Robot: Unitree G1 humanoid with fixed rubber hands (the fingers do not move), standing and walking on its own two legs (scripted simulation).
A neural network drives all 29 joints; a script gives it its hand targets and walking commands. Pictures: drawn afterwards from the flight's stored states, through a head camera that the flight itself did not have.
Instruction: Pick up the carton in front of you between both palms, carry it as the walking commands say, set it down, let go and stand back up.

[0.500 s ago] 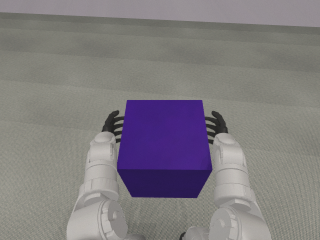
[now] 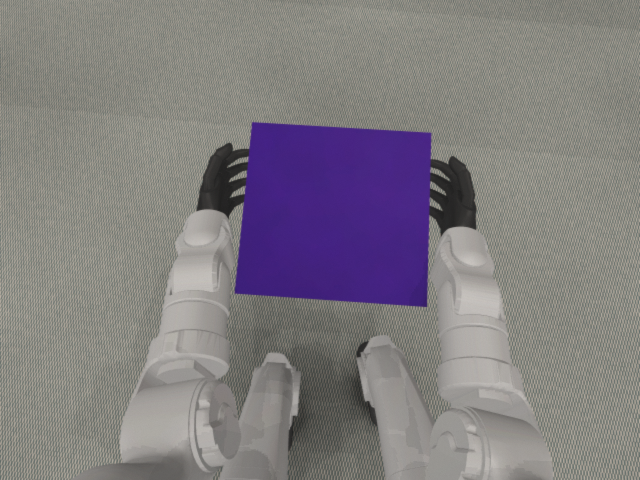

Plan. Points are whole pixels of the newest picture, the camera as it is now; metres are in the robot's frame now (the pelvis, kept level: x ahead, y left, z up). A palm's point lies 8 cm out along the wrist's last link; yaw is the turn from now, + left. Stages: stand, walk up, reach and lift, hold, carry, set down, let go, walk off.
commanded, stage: set down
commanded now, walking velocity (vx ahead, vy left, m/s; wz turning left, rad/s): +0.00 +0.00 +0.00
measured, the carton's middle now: (333, 229) +0.41 -0.03 -0.15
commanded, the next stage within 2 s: none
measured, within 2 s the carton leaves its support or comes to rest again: neither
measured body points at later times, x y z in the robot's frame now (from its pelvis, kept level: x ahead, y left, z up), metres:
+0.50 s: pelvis -0.03 +0.01 -0.13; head +0.24 +0.00 +0.23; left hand +0.47 +0.09 -0.23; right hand +0.41 -0.21 -0.23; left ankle +0.04 +0.13 -0.61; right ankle +0.09 -0.13 -0.61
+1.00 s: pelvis -0.05 +0.00 -0.23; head +0.29 -0.02 +0.06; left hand +0.50 +0.06 -0.38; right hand +0.42 -0.23 -0.38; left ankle +0.04 +0.13 -0.61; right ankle +0.09 -0.13 -0.61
